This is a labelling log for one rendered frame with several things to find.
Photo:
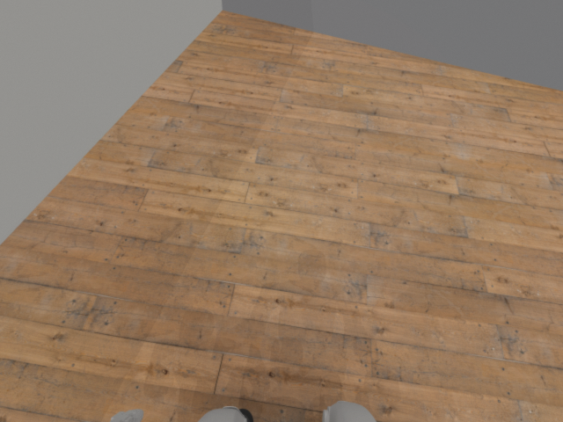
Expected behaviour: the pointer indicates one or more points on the right robot thigh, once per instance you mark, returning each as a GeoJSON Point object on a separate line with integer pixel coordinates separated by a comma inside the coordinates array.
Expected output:
{"type": "Point", "coordinates": [347, 412]}

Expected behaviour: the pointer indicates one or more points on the left robot shin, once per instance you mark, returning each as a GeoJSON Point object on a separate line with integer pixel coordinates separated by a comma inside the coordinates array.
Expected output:
{"type": "Point", "coordinates": [232, 407]}

